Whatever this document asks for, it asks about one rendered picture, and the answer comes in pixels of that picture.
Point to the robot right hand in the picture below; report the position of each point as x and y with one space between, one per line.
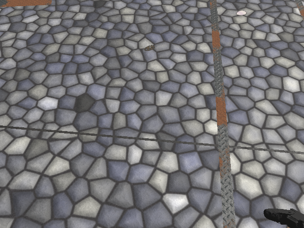
291 218

